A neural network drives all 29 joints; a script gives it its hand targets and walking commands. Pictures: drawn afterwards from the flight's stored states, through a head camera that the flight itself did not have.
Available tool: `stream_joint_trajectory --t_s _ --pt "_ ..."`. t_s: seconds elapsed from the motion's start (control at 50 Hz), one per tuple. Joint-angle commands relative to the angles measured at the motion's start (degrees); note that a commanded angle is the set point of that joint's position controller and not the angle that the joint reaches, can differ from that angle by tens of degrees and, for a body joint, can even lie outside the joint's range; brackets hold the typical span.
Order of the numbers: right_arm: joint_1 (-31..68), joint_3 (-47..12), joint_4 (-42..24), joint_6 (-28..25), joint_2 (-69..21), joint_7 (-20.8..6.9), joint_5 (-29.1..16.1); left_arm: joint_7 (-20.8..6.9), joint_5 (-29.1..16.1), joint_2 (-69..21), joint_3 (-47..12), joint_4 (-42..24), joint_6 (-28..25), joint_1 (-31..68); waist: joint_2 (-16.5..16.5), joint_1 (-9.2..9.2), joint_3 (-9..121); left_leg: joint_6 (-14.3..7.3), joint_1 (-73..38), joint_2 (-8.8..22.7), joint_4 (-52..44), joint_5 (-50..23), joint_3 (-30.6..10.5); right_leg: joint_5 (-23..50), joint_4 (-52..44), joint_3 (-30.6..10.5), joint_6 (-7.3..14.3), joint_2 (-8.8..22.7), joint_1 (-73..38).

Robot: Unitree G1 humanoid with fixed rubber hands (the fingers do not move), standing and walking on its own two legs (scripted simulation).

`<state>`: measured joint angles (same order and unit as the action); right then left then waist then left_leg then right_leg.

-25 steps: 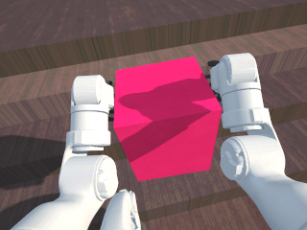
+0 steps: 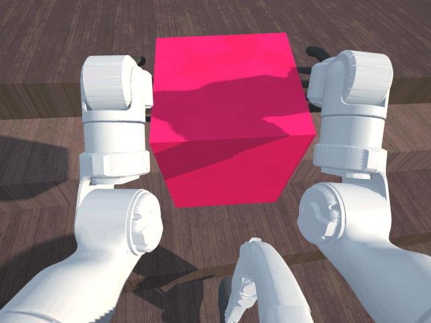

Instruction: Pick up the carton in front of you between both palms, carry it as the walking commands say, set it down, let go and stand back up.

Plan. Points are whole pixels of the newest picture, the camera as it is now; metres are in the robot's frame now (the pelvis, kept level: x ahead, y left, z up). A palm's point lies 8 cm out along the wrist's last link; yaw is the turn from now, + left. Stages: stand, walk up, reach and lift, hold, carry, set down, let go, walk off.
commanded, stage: carry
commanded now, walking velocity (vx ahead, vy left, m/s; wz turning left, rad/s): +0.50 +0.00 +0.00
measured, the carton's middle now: (224, 130) +0.42 +0.01 +0.12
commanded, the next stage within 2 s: none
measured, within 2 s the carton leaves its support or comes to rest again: neither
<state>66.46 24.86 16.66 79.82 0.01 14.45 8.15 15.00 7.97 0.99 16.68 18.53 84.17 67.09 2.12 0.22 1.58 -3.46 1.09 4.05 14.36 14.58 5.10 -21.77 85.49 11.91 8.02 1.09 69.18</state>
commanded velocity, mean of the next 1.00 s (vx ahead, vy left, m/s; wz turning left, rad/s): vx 0.33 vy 0.00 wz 0.00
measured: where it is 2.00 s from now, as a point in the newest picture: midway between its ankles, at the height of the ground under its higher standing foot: (181, 146)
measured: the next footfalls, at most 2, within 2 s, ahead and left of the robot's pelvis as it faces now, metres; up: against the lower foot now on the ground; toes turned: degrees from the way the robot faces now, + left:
right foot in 0.04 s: +0.25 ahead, -0.07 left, +0.16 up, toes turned -4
left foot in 0.52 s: +0.50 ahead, +0.24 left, +0.32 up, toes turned +6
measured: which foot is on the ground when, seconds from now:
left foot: down 0.00-0.06, up 0.08-0.50, down 0.52-1.00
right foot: up 0.00-0.02, down 0.04-0.52, up 0.54-1.00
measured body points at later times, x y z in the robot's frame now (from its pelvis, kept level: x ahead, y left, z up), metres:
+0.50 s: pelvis +0.30 +0.09 +0.16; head +0.30 +0.08 +0.61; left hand +0.68 +0.26 +0.37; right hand +0.71 -0.03 +0.36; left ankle +0.45 +0.23 -0.43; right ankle +0.21 -0.07 -0.58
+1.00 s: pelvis +0.54 +0.12 +0.31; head +0.56 +0.16 +0.76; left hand +0.95 +0.27 +0.49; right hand +0.94 -0.02 +0.53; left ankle +0.46 +0.23 -0.43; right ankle +0.64 +0.00 -0.20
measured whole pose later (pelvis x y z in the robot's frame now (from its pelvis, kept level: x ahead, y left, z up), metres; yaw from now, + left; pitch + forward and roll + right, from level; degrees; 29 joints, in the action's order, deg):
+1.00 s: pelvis +0.54 +0.12 +0.31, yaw +1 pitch +5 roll -2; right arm 65.8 22.1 23.3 77.4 -2.9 18.6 7.2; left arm 11.6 9.3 3.3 20.4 23.3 83.1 64.4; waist 3.2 5.4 4.0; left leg -0.5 10.2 4.1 24.5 19.0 3.9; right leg -32.9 100.9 3.7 4.9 2.3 66.1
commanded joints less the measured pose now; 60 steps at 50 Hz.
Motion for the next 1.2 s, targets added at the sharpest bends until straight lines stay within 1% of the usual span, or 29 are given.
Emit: stream_joint_trajectory --t_s 0.0,0.02,0.04,0.06,0.08,0.14,0.2,0.24,0.28,0.34,0.38,0.42,0.44,0.46,0.5,0.52,0.54,0.58,0.64,0.66,0.76,0.84,0.92,0.98,1.02,1.04,1.06,1.1,1.18 --pt "37.62 -18.79 11.02 3.48 -57.57 -24.90 -26.45 -16.21 -30.55 -63.12 -22.84 -1.67 -3.66 45.67 -17.98 -7.14 32.98 -4.95 3.93 5.37 12.35 -104.88 4.31 12.27 -20.19 9.94 2.10 -10.09 -48.13" --pt "36.47 -17.51 13.21 3.04 -58.92 -24.16 -23.26 -16.30 -29.95 -65.18 -22.79 -4.72 -3.80 49.72 -12.35 -12.13 37.87 -1.42 -0.08 6.51 30.77 -101.92 2.87 15.20 -36.39 3.34 1.00 -8.15 -56.41" --pt "33.11 -16.26 14.55 2.66 -59.47 -24.34 -22.41 -16.94 -31.30 -67.60 -22.84 -3.18 -3.76 48.36 -9.99 -13.22 45.63 0.24 2.64 0.93 48.61 -71.53 0.80 21.03 -50.56 -12.40 1.37 -4.20 -70.16" --pt "33.23 -16.68 13.25 2.61 -62.55 -24.78 -22.64 -17.27 -31.26 -67.56 -23.63 -7.15 -5.36 48.00 11.65 -9.37 49.16 5.39 27.10 -10.53 76.78 -5.59 -5.70 61.85 -47.67 -41.64 14.62 14.17 -89.09" --pt "35.18 -17.00 12.04 2.39 -60.66 -24.69 -23.23 -17.74 -32.38 -66.72 -22.63 -7.43 -5.48 45.94 6.01 -10.10 48.54 4.32 39.98 -14.49 101.96 0.08 -14.93 61.96 -51.78 -58.27 22.68 18.09 -90.26" --pt "44.86 -18.32 0.81 0.92 -57.72 -22.21 -22.74 -19.74 -36.95 -72.20 -21.98 -10.23 -4.78 53.74 -1.13 -5.58 34.22 -3.57 51.00 -5.82 99.60 0.41 -17.81 13.85 -55.24 -44.92 10.55 13.55 -76.60" --pt "42.27 -18.29 -1.92 -0.05 -53.26 -20.31 -21.78 -19.38 -39.14 -73.00 -25.29 -12.80 -4.70 56.92 -6.71 -3.73 25.45 -4.83 50.76 -1.37 90.77 3.32 -14.98 4.41 -61.69 -38.82 5.57 14.85 -65.99" --pt "43.48 -22.11 -7.45 0.07 -55.16 -18.84 -22.60 -19.93 -37.52 -72.53 -23.49 -11.71 -3.92 52.98 -1.15 -4.61 28.31 -4.40 56.80 -2.33 89.61 6.00 -7.47 10.48 -62.25 -29.45 7.06 14.31 -73.24" --pt "39.21 -22.43 0.36 1.96 -55.73 -18.43 -20.77 -20.04 -35.12 -69.04 -19.89 -6.77 -2.98 48.71 5.09 -8.40 30.21 -5.32 67.02 -1.04 97.39 9.99 -6.37 15.59 -64.00 -34.24 8.74 15.47 -82.32" --pt "36.19 -23.46 6.77 1.97 -55.86 -18.60 -19.22 -21.08 -30.07 -68.64 -16.16 6.36 -1.99 41.78 2.86 -10.74 25.10 -6.98 90.23 1.20 107.13 22.26 -9.29 21.04 -64.35 -33.60 8.30 18.00 -93.96" --pt "34.93 -21.68 11.14 1.12 -56.85 -19.75 -18.50 -23.13 -30.26 -67.93 -16.29 8.17 -3.31 43.15 -1.10 -6.36 18.87 -5.41 82.51 2.89 89.43 21.77 -4.73 17.73 -71.00 -27.74 4.64 14.99 -83.58" --pt "35.20 -23.76 10.12 0.74 -58.86 -19.89 -19.67 -25.21 -31.11 -68.34 -15.30 8.01 -3.94 43.90 5.72 -1.63 19.80 -5.71 44.12 0.68 61.60 10.31 3.31 30.07 -81.42 -12.52 2.83 8.94 -57.18" --pt "36.57 -22.49 14.13 0.41 -61.71 -19.93 -20.30 -25.74 -29.60 -67.75 -14.16 7.61 -4.78 42.72 16.93 2.94 22.45 -6.53 32.41 -2.84 58.95 1.71 4.84 57.28 -78.07 -3.69 3.36 8.54 -51.52" --pt "36.68 -23.32 13.60 -0.67 -62.35 -19.95 -21.78 -26.06 -30.31 -68.67 -13.58 8.31 -4.88 44.42 17.27 6.75 29.65 -7.19 23.89 -8.20 58.53 3.67 8.49 82.92 -67.08 -1.77 1.99 9.16 -57.23" --pt "34.93 -23.00 13.72 -1.57 -65.48 -20.38 -26.48 -24.97 -28.57 -66.35 -11.17 7.29 -5.26 44.32 8.50 10.40 40.36 -7.80 4.80 -11.64 36.17 -2.20 1.64 79.14 -37.25 -4.09 -1.09 5.46 -56.94" --pt "45.15 -26.38 7.60 -2.76 -68.53 -21.12 -30.00 -24.47 -24.08 -65.46 -8.85 10.71 -6.24 39.13 -0.78 9.15 39.13 -10.86 -0.62 -0.86 18.63 -2.18 -25.97 32.04 -18.88 -8.23 -6.26 -1.40 -46.90" --pt "46.87 -25.99 4.75 -3.59 -67.45 -21.55 -32.73 -23.61 -22.32 -61.85 -6.56 9.99 -6.27 37.24 -16.15 5.69 42.67 -18.04 -1.43 12.49 7.34 -11.00 -53.49 9.38 5.67 -16.95 -8.27 -7.73 -36.65" --pt "51.63 -27.38 0.82 -3.48 -69.83 -22.25 -35.08 -21.72 -22.34 -61.63 -10.36 2.03 -6.84 47.56 -4.33 3.93 39.69 -18.28 -0.49 10.29 14.89 -1.68 -46.48 11.90 23.26 -22.14 -4.71 -5.19 -24.97" --pt "46.96 -27.62 -2.10 -1.38 -68.48 -23.25 -35.99 -19.28 -23.92 -56.96 -14.19 -7.03 -7.12 49.26 -7.32 1.15 31.28 -11.48 3.26 9.66 15.43 11.34 -31.82 8.92 20.85 -19.82 -2.55 2.11 -17.93" --pt "46.66 -27.66 -0.19 -0.76 -69.44 -23.39 -35.88 -18.46 -21.85 -55.75 -13.61 -6.07 -6.81 47.41 -1.12 0.48 29.50 -10.38 1.86 9.39 12.81 9.68 -31.50 8.73 17.48 -16.45 -2.39 1.03 -16.78" --pt "37.54 -24.09 9.02 1.19 -68.58 -23.49 -29.79 -18.15 -22.08 -58.09 -17.39 -5.71 -5.60 42.48 -6.15 4.08 28.34 -11.79 -3.63 10.03 16.08 -28.26 -15.08 5.29 0.35 -9.86 -2.32 0.95 -12.97" --pt "29.69 -18.43 17.29 1.11 -64.49 -23.92 -26.17 -19.13 -22.91 -58.56 -15.93 1.31 -4.07 39.97 -13.18 9.48 25.75 -17.26 -22.43 16.70 11.77 -35.34 -22.88 -10.57 21.23 -12.42 -3.07 1.39 12.38" --pt "38.93 -18.19 8.08 0.08 -61.04 -23.95 -27.16 -19.66 -25.16 -61.78 -16.54 3.12 -4.28 43.46 -9.20 9.44 19.18 -12.64 -28.12 14.81 11.29 -35.62 -19.68 -17.93 28.70 -9.83 -3.50 0.47 27.49" --pt "36.99 -17.45 12.13 0.45 -61.44 -24.15 -26.41 -18.46 -24.22 -60.76 -13.60 6.46 -4.53 38.56 -14.51 2.56 18.87 -8.24 -4.50 6.31 0.94 -35.32 -6.24 -7.53 -7.34 -0.15 -3.42 0.74 -6.84" --pt "33.74 -14.83 13.66 -0.55 -62.17 -24.78 -25.72 -18.07 -26.57 -63.21 -17.07 1.86 -5.37 43.19 -24.80 -3.44 26.99 -5.93 4.47 7.69 3.26 -68.24 2.73 -1.84 -15.95 3.11 0.23 -4.17 -36.15" --pt "33.67 -15.78 15.57 -0.18 -63.43 -24.87 -25.23 -17.71 -25.19 -63.73 -16.68 2.53 -6.21 40.34 -19.13 -9.28 32.81 -4.59 1.17 7.62 16.25 -86.20 6.45 7.18 -24.96 2.40 1.94 -7.24 -45.70" --pt "33.60 -15.84 13.16 -0.61 -65.13 -24.82 -26.42 -17.86 -28.74 -64.69 -18.41 -5.86 -7.68 44.88 -14.75 -9.21 40.84 -1.99 2.34 4.72 30.84 -76.22 2.05 7.18 -35.02 -8.52 2.83 -5.73 -57.06" --pt "32.19 -18.11 7.94 -1.13 -66.98 -24.43 -24.92 -18.70 -32.98 -67.91 -22.25 -12.72 -9.30 49.66 13.10 -7.75 46.26 4.57 28.28 -10.80 76.01 3.20 -5.77 60.75 -54.80 -56.42 19.62 18.43 -74.67" --pt "42.44 -26.18 -9.48 -2.71 -64.95 -21.86 -25.97 -19.81 -32.91 -71.95 -22.70 -17.49 -8.53 46.68 4.63 -4.79 38.27 -1.57 43.33 -5.01 87.03 1.97 -15.67 24.31 -46.94 -39.19 8.47 11.90 -66.92"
